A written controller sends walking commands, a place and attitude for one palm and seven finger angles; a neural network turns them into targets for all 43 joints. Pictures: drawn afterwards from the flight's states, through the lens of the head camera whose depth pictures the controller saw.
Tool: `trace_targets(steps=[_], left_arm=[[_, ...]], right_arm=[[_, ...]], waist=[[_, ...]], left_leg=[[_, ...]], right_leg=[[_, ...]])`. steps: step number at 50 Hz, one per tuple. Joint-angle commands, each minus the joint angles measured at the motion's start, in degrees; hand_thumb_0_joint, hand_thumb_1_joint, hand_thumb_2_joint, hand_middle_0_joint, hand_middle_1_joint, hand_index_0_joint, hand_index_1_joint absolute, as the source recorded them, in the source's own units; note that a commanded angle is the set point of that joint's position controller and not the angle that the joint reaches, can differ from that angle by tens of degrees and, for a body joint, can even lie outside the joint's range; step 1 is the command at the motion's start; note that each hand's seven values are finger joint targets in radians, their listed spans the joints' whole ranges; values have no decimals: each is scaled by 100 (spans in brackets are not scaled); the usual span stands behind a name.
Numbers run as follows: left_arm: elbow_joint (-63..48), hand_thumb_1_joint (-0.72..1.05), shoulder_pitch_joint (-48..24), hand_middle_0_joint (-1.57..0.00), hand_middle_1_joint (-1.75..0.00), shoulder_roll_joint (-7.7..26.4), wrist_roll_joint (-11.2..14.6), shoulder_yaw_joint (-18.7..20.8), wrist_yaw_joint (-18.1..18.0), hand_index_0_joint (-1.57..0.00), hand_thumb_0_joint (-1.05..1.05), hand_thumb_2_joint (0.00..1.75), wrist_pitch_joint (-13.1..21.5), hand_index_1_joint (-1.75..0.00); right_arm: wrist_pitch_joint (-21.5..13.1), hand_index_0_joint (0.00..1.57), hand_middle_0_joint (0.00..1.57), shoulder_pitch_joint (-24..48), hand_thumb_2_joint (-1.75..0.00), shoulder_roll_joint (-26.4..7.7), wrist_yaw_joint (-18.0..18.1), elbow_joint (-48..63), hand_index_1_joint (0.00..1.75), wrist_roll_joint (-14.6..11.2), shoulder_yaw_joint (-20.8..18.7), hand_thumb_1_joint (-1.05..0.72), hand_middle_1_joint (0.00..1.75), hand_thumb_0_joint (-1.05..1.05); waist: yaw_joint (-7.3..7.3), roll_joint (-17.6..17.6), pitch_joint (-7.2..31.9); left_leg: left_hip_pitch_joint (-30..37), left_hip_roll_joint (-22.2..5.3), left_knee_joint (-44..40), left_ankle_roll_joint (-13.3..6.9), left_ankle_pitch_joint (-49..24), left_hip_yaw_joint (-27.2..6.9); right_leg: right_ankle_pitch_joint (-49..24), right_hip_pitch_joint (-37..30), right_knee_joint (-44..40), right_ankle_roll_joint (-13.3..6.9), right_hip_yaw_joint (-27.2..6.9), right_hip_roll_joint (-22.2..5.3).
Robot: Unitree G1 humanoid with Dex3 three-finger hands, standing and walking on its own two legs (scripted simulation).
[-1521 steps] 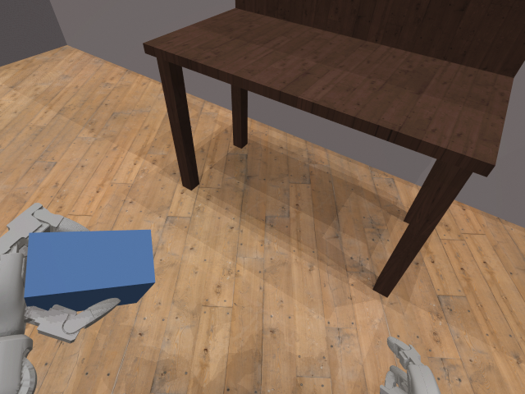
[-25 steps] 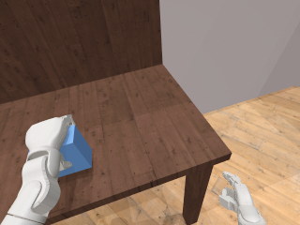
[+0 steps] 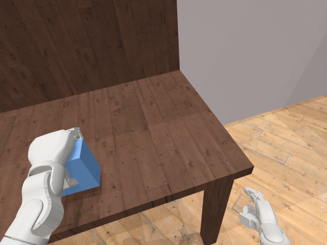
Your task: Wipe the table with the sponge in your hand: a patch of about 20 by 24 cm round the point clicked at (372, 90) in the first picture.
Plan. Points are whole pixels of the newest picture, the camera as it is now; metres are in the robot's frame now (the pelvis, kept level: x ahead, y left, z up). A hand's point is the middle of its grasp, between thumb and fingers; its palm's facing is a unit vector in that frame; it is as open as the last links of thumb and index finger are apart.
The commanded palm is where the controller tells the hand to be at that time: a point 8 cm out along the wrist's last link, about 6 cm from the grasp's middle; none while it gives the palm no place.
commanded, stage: move the sponge above the wiping area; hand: left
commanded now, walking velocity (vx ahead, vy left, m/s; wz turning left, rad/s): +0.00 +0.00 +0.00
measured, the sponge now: (73, 173) +0.24 +0.28 +0.07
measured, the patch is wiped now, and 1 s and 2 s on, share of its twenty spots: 0.00 0.00 0.00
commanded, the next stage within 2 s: lower the sponge onto the table in 0.56 s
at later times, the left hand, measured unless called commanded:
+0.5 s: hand (68, 158) +0.24 +0.28 +0.12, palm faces +0.06 -0.09 -0.99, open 10.3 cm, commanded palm +0.20 +0.27 +0.20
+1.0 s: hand (67, 153) +0.25 +0.28 +0.13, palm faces +0.09 -0.08 -0.99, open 10.3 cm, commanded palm +0.21 +0.27 +0.19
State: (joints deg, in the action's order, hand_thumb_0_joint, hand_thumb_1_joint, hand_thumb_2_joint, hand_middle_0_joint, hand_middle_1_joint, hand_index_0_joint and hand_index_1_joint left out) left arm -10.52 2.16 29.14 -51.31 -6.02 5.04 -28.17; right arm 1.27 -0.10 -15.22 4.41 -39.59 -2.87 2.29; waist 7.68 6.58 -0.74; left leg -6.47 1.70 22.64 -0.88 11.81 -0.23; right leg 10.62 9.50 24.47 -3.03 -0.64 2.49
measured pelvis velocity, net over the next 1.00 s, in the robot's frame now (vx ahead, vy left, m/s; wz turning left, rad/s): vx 0.00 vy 0.00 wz -0.01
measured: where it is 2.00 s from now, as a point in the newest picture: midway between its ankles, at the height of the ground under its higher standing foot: outside the picture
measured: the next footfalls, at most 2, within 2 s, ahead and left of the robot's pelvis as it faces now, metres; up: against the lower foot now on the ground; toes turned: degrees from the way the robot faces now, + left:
none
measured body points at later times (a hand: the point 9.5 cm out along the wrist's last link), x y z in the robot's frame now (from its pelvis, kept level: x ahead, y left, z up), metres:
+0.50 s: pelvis +0.00 +0.00 +0.00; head -0.02 -0.04 +0.45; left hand +0.24 +0.28 +0.17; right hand +0.26 -0.19 -0.08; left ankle +0.01 +0.11 -0.74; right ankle +0.03 -0.09 -0.74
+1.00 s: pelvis +0.00 +0.00 +0.00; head -0.02 -0.05 +0.45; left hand +0.24 +0.28 +0.18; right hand +0.26 -0.19 -0.08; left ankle +0.01 +0.11 -0.74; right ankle +0.03 -0.09 -0.74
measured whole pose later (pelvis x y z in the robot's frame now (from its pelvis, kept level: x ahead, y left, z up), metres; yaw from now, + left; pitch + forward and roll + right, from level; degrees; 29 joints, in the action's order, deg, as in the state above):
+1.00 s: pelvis +0.00 +0.00 +0.00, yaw +0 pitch -4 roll +1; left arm -10.5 0.7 29.1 -51.0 -5.8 3.1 -27.9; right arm 1.3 -0.1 -14.8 3.9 -40.0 -3.0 2.3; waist 7.5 6.3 -0.6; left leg -6.0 1.8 21.9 -1.0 11.7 0.0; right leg 10.3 9.1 23.8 -2.9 -1.1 2.5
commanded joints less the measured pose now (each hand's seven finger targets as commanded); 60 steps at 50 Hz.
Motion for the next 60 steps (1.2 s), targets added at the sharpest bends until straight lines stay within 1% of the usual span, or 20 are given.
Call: trace_targets(steps=[1,4,5,9,10,12,14,15,19,23,24,29,33,39,40,44,45,49,55,60], left_arm=[[-1227,10,-1826,-120,-160,1318,-271,986,-430,-120,0,130,407,-160],[-1379,10,-1561,-120,-160,1565,-207,1364,-604,-120,0,130,378,-160],[-1300,10,-1616,-120,-160,1232,-188,1091,-618,-120,0,130,331,-160],[-1237,10,-1065,-120,-160,1361,-73,1312,-631,-120,0,130,-16,-160],[-1262,10,-1076,-120,-160,991,-29,951,-558,-120,0,130,-77,-160],[-1092,10,-1090,-120,-160,1178,-38,1009,-474,-120,0,130,-174,-160],[-1351,10,-1260,-120,-160,1293,-104,1049,-419,-120,0,130,-191,-160],[-1327,10,-1241,-120,-160,1050,-114,792,-361,-120,0,130,-166,-160],[-1388,10,-1766,-120,-160,1477,-255,1042,-352,-120,0,130,46,-160],[-1460,10,-1796,-120,-160,1320,-263,970,-490,-120,0,130,319,-160],[-1515,10,-1671,-120,-160,1555,-242,1276,-558,-120,0,130,308,-160],[-1287,10,-1227,-120,-160,1297,-108,1216,-614,-120,0,130,-49,-160],[-1324,10,-1313,-120,-160,1081,-71,844,-441,-120,0,130,-213,-160],[-1552,10,-1737,-120,-160,1339,-294,920,-389,-120,0,130,-62,-160],[-1473,10,-1685,-120,-160,1114,-281,728,-378,-120,0,130,-13,-160],[-1275,10,-1767,-120,-160,1639,-268,1292,-497,-120,0,130,81,-160],[-1317,10,-1757,-120,-160,1293,-229,998,-496,-120,0,130,98,-160],[-1032,10,-1613,-120,-160,1382,-156,1140,-515,-120,0,130,-26,-160],[-1122,10,-1491,-120,-160,996,-204,703,-329,-120,0,130,-111,-160],[-1309,10,-1387,-120,-160,1296,-296,1047,-429,-120,0,130,142,-160]], right_arm=[[-478,20,20,1323,-90,-376,94,1025,30,61,-133,-90,30,0],[-473,20,20,1520,-90,-391,48,1021,30,62,-137,-90,30,0],[-461,20,20,1471,-90,-362,25,1019,30,64,-142,-90,30,0],[-371,20,20,1661,-90,-421,-64,1004,30,13,-153,-90,30,0],[-345,20,20,1592,-90,-408,-63,1063,30,22,-139,-90,30,0],[-302,20,20,1505,-90,-452,-40,1038,30,5,-139,-90,30,0],[-299,20,20,1681,-90,-447,-18,1082,30,-18,-118,-90,30,0],[-315,20,20,1552,-90,-427,-13,1128,30,5,-108,-90,30,0],[-354,20,20,1564,-90,-425,53,1067,30,7,-109,-90,30,0],[-410,20,20,1405,-90,-381,39,1055,30,56,-144,-90,30,0],[-450,20,20,1527,-90,-389,30,1050,30,51,-138,-90,30,0],[-352,20,20,1667,-90,-419,-73,1018,30,10,-141,-90,30,0],[-244,20,20,1568,-90,-442,-50,1099,30,-19,-119,-90,30,0],[-325,20,20,1639,-90,-416,-7,1105,30,-1,-97,-90,30,0],[-350,20,20,1502,-90,-379,-4,1139,30,19,-95,-90,30,0],[-343,20,20,1555,-90,-443,18,1019,30,14,-119,-90,30,0],[-361,20,20,1517,-90,-379,6,1096,30,28,-102,-90,30,0],[-354,20,20,1603,-90,-432,-13,1016,30,-10,-119,-90,30,0],[-311,20,20,1496,-90,-436,-33,1118,30,-2,-104,-90,30,0],[-347,20,20,1360,-90,-419,-18,1116,30,51,-119,-90,30,0]], waist=[[-23,-401,1194],[151,-149,1221],[71,-200,1239],[158,-321,1039],[85,-347,1102],[40,-551,983],[43,-295,964],[2,-294,1063],[-16,-351,1053],[43,-134,1247],[129,-110,1278],[151,-269,985],[28,-379,996],[35,-73,1152],[16,-168,1184],[79,-300,1181],[64,-256,1246],[83,-308,1052],[-18,-292,1183],[33,-288,1331]], left_leg=[[96,42,-287,-126,-637,-535],[106,49,-331,-91,-744,-589],[53,24,-328,-79,-803,-512],[-62,32,-330,-51,-866,-545],[-97,11,-329,-74,-867,-470],[-148,29,-314,-86,-722,-502],[-69,47,-308,-110,-663,-523],[-108,38,-288,-126,-688,-487],[53,45,-334,-149,-483,-568],[117,34,-365,-99,-809,-591],[137,30,-365,-102,-762,-635],[-39,7,-401,-49,-860,-581],[-118,33,-388,-80,-728,-530],[43,35,-387,-129,-639,-607],[-26,40,-359,-137,-685,-569],[24,59,-355,-117,-665,-596],[-13,50,-353,-111,-723,-546],[-36,48,-362,-85,-644,-576],[-82,50,-303,-136,-722,-486],[19,44,-250,-147,-953,-512]], right_leg=[[1,-432,-580,-199,-948,-218],[-100,-553,-541,-286,-1096,-167],[-208,-589,-499,-242,-911,-208],[-295,-568,-494,-268,-1055,-172],[-377,-616,-454,-206,-833,-221],[-223,-483,-530,-153,-901,-234],[-86,-409,-530,-228,-1042,-165],[-154,-495,-465,-196,-878,-222],[164,-361,-594,-224,-1055,-150],[-248,-570,-508,-223,-902,-207],[-164,-607,-508,-298,-1078,-139],[-306,-558,-511,-285,-1017,-151],[-242,-501,-518,-160,-831,-221],[-64,-507,-492,-263,-988,-130],[-115,-574,-450,-227,-816,-182],[-55,-567,-557,-265,-1084,-139],[-142,-656,-499,-229,-883,-204],[-60,-497,-565,-260,-1033,-157],[-235,-570,-481,-199,-836,-219],[-448,-661,-431,-218,-860,-202]])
